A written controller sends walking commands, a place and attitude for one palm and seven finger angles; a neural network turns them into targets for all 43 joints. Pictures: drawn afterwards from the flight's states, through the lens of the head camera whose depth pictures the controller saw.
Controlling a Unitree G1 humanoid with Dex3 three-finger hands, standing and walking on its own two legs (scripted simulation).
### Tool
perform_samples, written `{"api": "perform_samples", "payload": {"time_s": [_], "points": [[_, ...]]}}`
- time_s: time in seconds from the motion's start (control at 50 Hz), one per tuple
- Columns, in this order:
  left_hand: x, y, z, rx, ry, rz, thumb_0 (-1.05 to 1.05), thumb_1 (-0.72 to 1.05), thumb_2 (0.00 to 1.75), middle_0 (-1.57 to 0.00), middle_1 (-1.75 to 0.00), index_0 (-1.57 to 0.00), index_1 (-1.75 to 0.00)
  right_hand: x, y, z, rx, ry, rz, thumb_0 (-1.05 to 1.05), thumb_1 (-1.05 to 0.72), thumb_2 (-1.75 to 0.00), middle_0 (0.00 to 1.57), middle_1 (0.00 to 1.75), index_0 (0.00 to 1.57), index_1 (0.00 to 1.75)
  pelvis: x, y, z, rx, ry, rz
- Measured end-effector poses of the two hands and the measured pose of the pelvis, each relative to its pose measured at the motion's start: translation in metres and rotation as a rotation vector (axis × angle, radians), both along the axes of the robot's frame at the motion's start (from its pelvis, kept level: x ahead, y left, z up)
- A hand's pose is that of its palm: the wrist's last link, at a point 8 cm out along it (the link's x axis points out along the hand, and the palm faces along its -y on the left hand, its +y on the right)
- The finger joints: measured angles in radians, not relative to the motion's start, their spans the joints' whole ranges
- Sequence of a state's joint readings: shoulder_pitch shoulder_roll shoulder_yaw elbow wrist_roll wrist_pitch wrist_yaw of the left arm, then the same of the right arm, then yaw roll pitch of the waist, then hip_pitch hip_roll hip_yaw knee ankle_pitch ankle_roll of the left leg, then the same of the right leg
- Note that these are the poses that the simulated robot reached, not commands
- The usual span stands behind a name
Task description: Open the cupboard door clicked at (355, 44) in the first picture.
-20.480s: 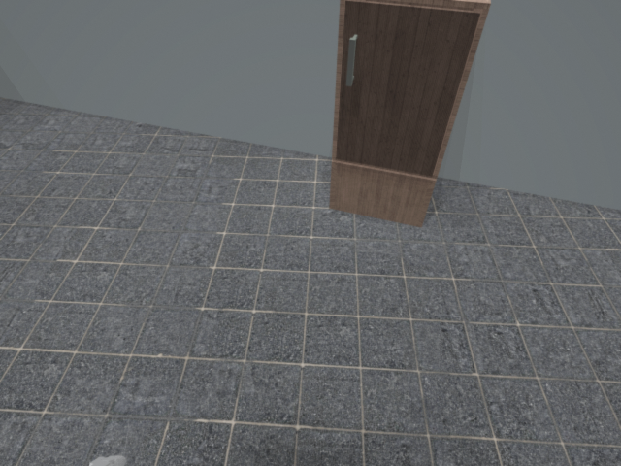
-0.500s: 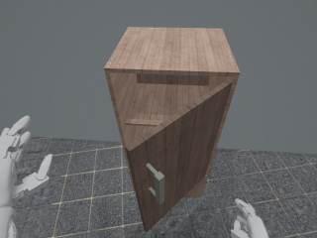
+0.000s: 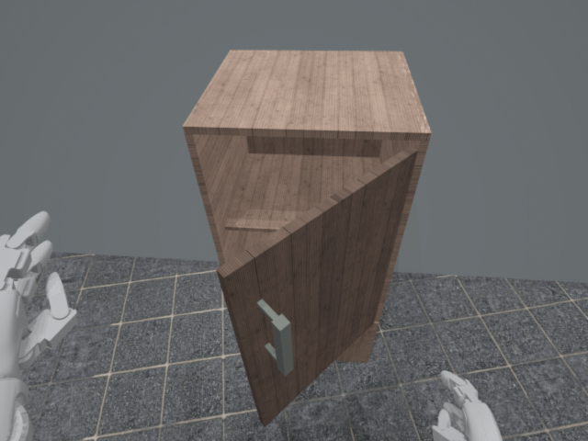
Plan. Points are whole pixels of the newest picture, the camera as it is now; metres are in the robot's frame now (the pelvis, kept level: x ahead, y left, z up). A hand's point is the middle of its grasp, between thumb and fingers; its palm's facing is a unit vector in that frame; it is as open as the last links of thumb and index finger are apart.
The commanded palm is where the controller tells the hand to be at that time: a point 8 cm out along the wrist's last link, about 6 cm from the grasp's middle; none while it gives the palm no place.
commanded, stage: step back with the hand held close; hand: left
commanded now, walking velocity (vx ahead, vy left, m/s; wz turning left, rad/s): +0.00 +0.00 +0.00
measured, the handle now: (275, 338) +0.28 +0.08 -0.04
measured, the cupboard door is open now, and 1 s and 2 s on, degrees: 47 47 47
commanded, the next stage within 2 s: stop stepping back and stand still in 1.20 s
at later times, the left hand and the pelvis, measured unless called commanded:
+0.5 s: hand (53, 332) +0.17 +0.27 +0.15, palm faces +0.32 -0.80 -0.51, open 7.4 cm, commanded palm +0.11 +0.32 +0.17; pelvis -0.05 +0.02 +0.00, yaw -3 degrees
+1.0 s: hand out of the picture +0.08 +0.30 +0.16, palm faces +0.43 -0.79 -0.44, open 7.4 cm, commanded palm +0.00 +0.35 +0.17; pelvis -0.13 +0.05 -0.03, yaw +0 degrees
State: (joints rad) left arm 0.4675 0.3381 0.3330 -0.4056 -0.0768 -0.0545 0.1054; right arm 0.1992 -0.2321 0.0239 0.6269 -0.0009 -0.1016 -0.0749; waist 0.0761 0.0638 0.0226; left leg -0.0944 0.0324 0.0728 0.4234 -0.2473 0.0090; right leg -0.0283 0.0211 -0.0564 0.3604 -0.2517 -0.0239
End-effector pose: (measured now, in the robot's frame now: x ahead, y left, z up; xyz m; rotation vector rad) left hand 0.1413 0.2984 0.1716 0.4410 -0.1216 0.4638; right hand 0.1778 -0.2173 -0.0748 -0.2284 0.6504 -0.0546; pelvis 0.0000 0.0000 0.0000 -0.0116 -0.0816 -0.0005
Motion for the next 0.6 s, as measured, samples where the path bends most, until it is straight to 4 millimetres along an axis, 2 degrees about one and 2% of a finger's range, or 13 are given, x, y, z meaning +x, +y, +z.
{"api": "perform_samples", "payload": {"time_s": [0.16, 0.32, 0.44, 0.6], "points": [[0.008, 0.0, 0.007, 0.07, -0.006, -0.032, 0.01, 0.89, 0.9, -0.21, -0.3, -0.21, -0.3, -0.005, -0.009, 0.002, -0.003, 0.013, -0.047, 0.01, -0.9, -0.9, 0.21, 0.3, 0.2, 0.3, -0.006, 0.0, 0.001, -0.008, 0.047, -0.022], [0.014, -0.002, 0.001, 0.111, 0.057, -0.134, 0.01, 0.89, 0.9, -0.21, -0.3, -0.21, -0.3, -0.033, -0.023, 0.005, -0.032, 0.051, -0.155, 0.01, -0.9, -0.9, 0.2, 0.3, 0.2, 0.3, -0.02, 0.01, 0.0, 0.001, 0.08, -0.049], [0.0, 0.008, 0.001, 0.136, 0.046, -0.155, 0.01, 0.89, 0.9, -0.21, -0.3, -0.21, -0.3, -0.061, -0.021, 0.006, -0.058, 0.083, -0.189, 0.01, -0.9, -0.9, 0.2, 0.3, 0.2, 0.3, -0.037, 0.018, -0.002, -0.002, 0.081, -0.053], [-0.037, 0.024, 0.003, 0.168, -0.017, -0.134, 0.01, 0.89, 0.9, -0.21, -0.3, -0.21, -0.3, -0.092, -0.002, 0.001, -0.066, 0.074, -0.16, 0.01, -0.9, -0.9, 0.2, 0.3, 0.2, 0.3, -0.067, 0.03, -0.009, -0.006, 0.068, -0.036]]}}
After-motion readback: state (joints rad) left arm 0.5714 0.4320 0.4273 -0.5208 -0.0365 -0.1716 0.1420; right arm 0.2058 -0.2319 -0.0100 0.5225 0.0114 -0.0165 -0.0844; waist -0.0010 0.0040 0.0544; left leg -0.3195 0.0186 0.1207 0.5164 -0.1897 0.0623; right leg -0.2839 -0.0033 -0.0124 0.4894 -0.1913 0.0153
